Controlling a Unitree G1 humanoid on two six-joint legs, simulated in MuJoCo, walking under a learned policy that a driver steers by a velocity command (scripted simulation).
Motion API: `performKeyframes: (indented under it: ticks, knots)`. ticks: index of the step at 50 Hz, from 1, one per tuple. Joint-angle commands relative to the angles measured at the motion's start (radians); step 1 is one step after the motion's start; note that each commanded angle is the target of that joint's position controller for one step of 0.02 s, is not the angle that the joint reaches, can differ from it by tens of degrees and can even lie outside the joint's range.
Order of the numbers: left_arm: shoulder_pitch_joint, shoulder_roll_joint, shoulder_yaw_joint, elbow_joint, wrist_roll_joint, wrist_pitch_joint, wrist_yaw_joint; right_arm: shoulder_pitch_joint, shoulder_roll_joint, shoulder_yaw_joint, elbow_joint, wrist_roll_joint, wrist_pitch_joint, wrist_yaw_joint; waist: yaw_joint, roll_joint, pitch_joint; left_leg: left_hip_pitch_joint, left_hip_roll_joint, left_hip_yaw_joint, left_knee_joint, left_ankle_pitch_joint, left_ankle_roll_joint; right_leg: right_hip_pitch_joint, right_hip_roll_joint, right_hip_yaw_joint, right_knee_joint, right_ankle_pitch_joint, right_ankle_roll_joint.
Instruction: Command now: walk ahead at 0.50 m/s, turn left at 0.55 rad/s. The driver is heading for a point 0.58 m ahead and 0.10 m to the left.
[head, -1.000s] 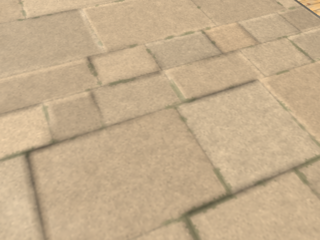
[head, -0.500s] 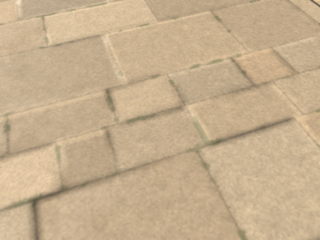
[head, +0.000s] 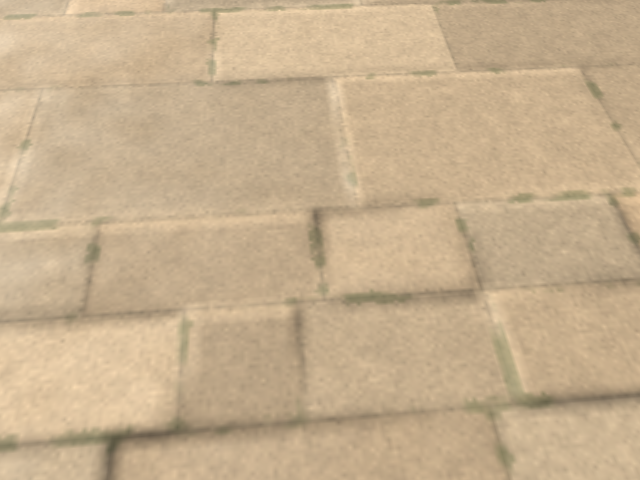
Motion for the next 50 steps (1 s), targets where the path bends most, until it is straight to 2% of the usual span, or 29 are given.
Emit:
performKeyframes:
  ticks: [1, 5, 9, 11, 13, 14, 15, 16, 17, 18, 19, 20, 22, 25, 28, 31, 34, 36, 37, 38, 39, 40, 41, 42, 43, 44, 45, 47, 50]
  knots:
    - [-0.017, 0.072, 0.015, -0.065, 0.002, 0.014, -0.004, 0.034, -0.146, -0.032, -0.054, 0.002, -0.019, -0.003, 0.008, 0.051, -0.005, -0.008, 0.252, -0.251, -0.158, 0.285, 0.132, -0.049, 0.006, -0.037, -0.123, 0.111, 0.033]
    - [-0.154, 0.071, 0.008, -0.114, -0.008, 0.009, -0.012, 0.108, -0.149, -0.035, -0.048, 0.000, -0.013, -0.005, -0.052, 0.077, -0.010, 0.076, 0.239, -0.272, -0.124, 0.311, 0.092, -0.075, 0.034, -0.033, -0.294, 0.243, 0.032]
    - [-0.249, 0.082, 0.001, -0.160, -0.017, -0.004, -0.014, 0.153, -0.159, -0.037, -0.049, -0.014, -0.009, -0.014, -0.083, 0.089, -0.009, 0.164, 0.261, -0.319, -0.055, 0.403, 0.083, -0.061, 0.074, -0.028, -0.409, 0.236, 0.015]
    - [-0.217, 0.103, 0.004, -0.165, -0.020, -0.013, -0.013, 0.126, -0.174, -0.041, -0.063, -0.018, -0.009, -0.023, -0.053, 0.101, -0.013, 0.162, 0.275, -0.351, -0.013, 0.431, 0.058, 0.032, 0.088, -0.010, -0.481, 0.194, -0.006]
    - [-0.059, 0.142, 0.020, -0.121, -0.023, -0.024, 0.000, 0.061, -0.197, -0.046, -0.084, -0.020, -0.015, -0.021, 0.025, 0.103, -0.066, 0.092, 0.251, -0.353, 0.108, 0.550, 0.017, 0.283, 0.133, -0.024, -0.545, 0.118, -0.039]
    - [0.076, 0.173, 0.033, -0.088, -0.016, -0.037, 0.012, 0.045, -0.189, -0.043, -0.087, -0.011, -0.023, -0.012, 0.097, 0.048, -0.138, 0.033, 0.188, -0.307, 0.290, 0.538, -0.009, 0.479, 0.106, -0.005, -0.611, 0.139, -0.068]
    - [0.238, 0.248, 0.050, -0.082, 0.007, -0.044, 0.031, 0.054, -0.116, -0.022, -0.118, 0.002, -0.033, -0.003, 0.151, -0.062, -0.294, -0.086, 0.125, -0.228, 0.565, 0.285, -0.033, 0.713, -0.122, 0.219, -0.643, -0.071, -0.118]
    - [0.222, 0.328, 0.069, -0.089, 0.017, -0.029, 0.034, 0.182, -0.036, -0.006, -0.145, 0.028, -0.028, -0.005, 0.067, -0.291, -0.380, -0.385, -0.026, -0.115, 0.806, -0.401, -0.062, 0.902, -0.364, 0.674, -0.757, -0.125, -0.236]
    - [0.162, 0.246, 0.062, -0.094, -0.001, -0.014, 0.029, 0.163, -0.127, -0.014, -0.113, -0.010, -0.011, -0.015, 0.047, -0.145, -0.282, -0.479, 0.077, -0.109, 0.902, -0.345, -0.052, 0.790, -0.338, 0.719, -0.778, -0.271, -0.247]
    - [0.099, 0.153, 0.039, -0.108, -0.010, -0.013, 0.025, 0.087, -0.141, -0.020, -0.112, -0.020, -0.005, -0.007, 0.045, -0.033, -0.145, -0.472, 0.118, -0.101, 0.891, -0.242, -0.055, 0.646, -0.282, 0.544, -0.797, -0.248, -0.220]
    - [0.062, 0.113, 0.028, -0.102, -0.010, -0.015, 0.021, 0.047, -0.122, -0.016, -0.119, -0.020, -0.002, 0.003, 0.032, -0.009, -0.077, -0.448, 0.149, -0.087, 0.850, -0.182, -0.064, 0.552, -0.227, 0.397, -0.819, -0.106, -0.197]
    - [0.068, 0.102, 0.024, -0.092, -0.011, -0.020, 0.022, 0.031, -0.111, -0.016, -0.122, -0.029, 0.006, 0.012, 0.024, -0.051, -0.051, -0.426, 0.173, -0.077, 0.819, -0.161, -0.072, 0.502, -0.187, 0.287, -0.834, 0.008, -0.175]
    - [0.098, 0.100, 0.023, -0.065, -0.020, -0.038, 0.018, 0.033, -0.092, -0.012, -0.127, -0.037, 0.028, 0.029, 0.009, -0.096, -0.043, -0.395, 0.184, -0.057, 0.807, -0.136, -0.086, 0.456, -0.150, 0.163, -0.855, 0.160, -0.162]
    - [0.125, 0.112, 0.031, -0.045, -0.030, -0.058, 0.011, -0.044, -0.075, -0.006, -0.164, -0.034, 0.042, 0.043, 0.003, -0.078, -0.027, -0.467, 0.197, -0.044, 0.782, -0.075, -0.103, 0.472, -0.165, 0.059, -0.879, 0.360, -0.185]
    - [0.130, 0.114, 0.033, -0.031, -0.032, -0.053, 0.013, -0.122, -0.052, 0.006, -0.199, -0.033, 0.042, 0.047, 0.001, -0.078, -0.012, -0.470, 0.193, 0.006, 0.637, 0.004, -0.127, 0.472, -0.139, -0.090, -0.836, 0.679, -0.182]
    - [0.121, 0.127, 0.036, -0.027, -0.035, -0.043, 0.016, -0.197, -0.021, 0.024, -0.224, -0.026, 0.036, 0.061, 0.016, -0.102, -0.022, -0.341, 0.176, 0.071, 0.412, 0.135, -0.116, 0.438, -0.100, -0.201, -0.799, 0.707, -0.152]
    - [0.150, 0.159, 0.048, -0.017, -0.041, -0.028, 0.023, -0.223, -0.044, 0.019, -0.242, -0.037, 0.039, 0.063, 0.028, -0.104, -0.041, -0.280, 0.151, 0.104, 0.305, 0.100, -0.090, 0.502, -0.129, -0.215, -0.716, 0.755, -0.131]
    - [0.154, 0.180, 0.057, -0.015, -0.045, -0.012, 0.033, -0.182, -0.069, 0.008, -0.240, -0.048, 0.035, 0.058, 0.013, -0.104, -0.070, -0.224, 0.122, 0.110, 0.252, 0.021, -0.056, 0.546, -0.145, -0.217, -0.588, 0.832, -0.121]
    - [0.158, 0.183, 0.057, -0.014, -0.048, -0.003, 0.036, -0.113, -0.081, 0.000, -0.221, -0.058, 0.026, 0.051, -0.013, -0.079, -0.109, -0.140, 0.098, 0.101, 0.190, 0.026, -0.035, 0.539, -0.135, -0.220, -0.455, 0.814, -0.113]
    - [0.174, 0.181, 0.055, -0.012, -0.048, 0.004, 0.033, -0.019, -0.104, -0.011, -0.190, -0.070, 0.011, 0.037, -0.059, -0.003, -0.172, 0.001, 0.094, 0.073, 0.085, 0.179, -0.009, 0.485, -0.095, -0.241, -0.259, 0.668, -0.079]
    - [0.243, 0.115, 0.038, -0.043, -0.036, 0.010, 0.027, 0.035, -0.200, -0.031, -0.193, -0.067, 0.000, 0.019, -0.047, 0.176, -0.273, 0.239, 0.359, -0.198, 0.145, 0.652, 0.049, 0.264, -0.034, -0.254, 0.026, 0.084, -0.040]
    - [0.303, 0.081, 0.030, -0.069, -0.039, 0.032, 0.028, 0.028, -0.266, -0.048, -0.219, -0.016, 0.014, 0.013, -0.009, 0.268, -0.398, 0.347, 0.586, -0.533, 0.138, 1.038, 0.227, 0.089, 0.123, -0.152, 0.272, -0.414, -0.005]
    - [0.283, 0.113, 0.037, -0.042, -0.017, 0.053, 0.031, 0.047, -0.212, -0.037, -0.215, 0.021, 0.025, 0.007, -0.030, 0.072, -0.402, 0.320, 0.548, -0.409, 0.162, 1.113, 0.247, 0.079, 0.064, -0.033, 0.309, -0.361, -0.001]
    - [0.231, 0.084, 0.023, -0.058, -0.035, 0.057, 0.031, -0.027, -0.177, -0.029, -0.229, 0.013, 0.035, -0.011, -0.035, 0.151, -0.340, 0.225, 0.529, -0.381, 0.081, 0.787, 0.259, 0.026, 0.070, -0.043, 0.311, -0.314, 0.004]
    - [0.162, 0.100, 0.024, -0.054, -0.027, 0.058, 0.033, -0.097, -0.106, -0.007, -0.229, 0.004, 0.041, -0.018, -0.015, 0.079, -0.215, 0.099, 0.442, -0.312, 0.006, 0.559, 0.191, 0.027, 0.027, -0.026, 0.216, -0.229, 0.004]
    - [0.140, 0.111, 0.030, -0.059, -0.020, 0.066, 0.032, -0.136, -0.085, 0.004, -0.217, 0.001, 0.044, -0.025, 0.016, 0.114, -0.133, 0.000, 0.379, -0.257, -0.026, 0.482, 0.138, 0.062, 0.020, -0.027, 0.138, -0.189, 0.002]
    - [0.180, 0.113, 0.031, -0.033, -0.014, 0.078, 0.029, -0.148, -0.072, 0.010, -0.211, -0.009, 0.043, -0.023, 0.036, 0.104, -0.129, -0.051, 0.351, -0.211, -0.041, 0.490, 0.113, 0.127, 0.029, -0.035, 0.113, -0.155, -0.003]
    - [0.209, 0.091, 0.029, -0.014, -0.021, 0.094, 0.024, -0.134, -0.079, 0.010, -0.198, -0.018, 0.030, -0.017, 0.048, 0.074, -0.150, -0.083, 0.334, -0.174, -0.050, 0.508, 0.096, 0.192, 0.050, -0.041, 0.066, -0.127, -0.013]
    - [0.187, 0.066, 0.025, -0.007, -0.024, 0.103, 0.024, -0.135, -0.081, 0.011, -0.179, -0.022, 0.020, -0.012, 0.045, 0.095, -0.144, -0.083, 0.322, -0.171, -0.086, 0.334, 0.085, 0.203, 0.058, -0.033, -0.062, -0.104, -0.014]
